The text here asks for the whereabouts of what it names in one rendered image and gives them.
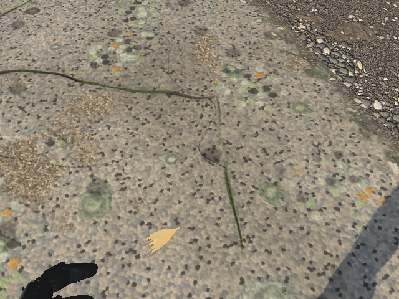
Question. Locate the robot left hand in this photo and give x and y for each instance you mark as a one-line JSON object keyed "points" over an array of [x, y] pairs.
{"points": [[58, 277]]}

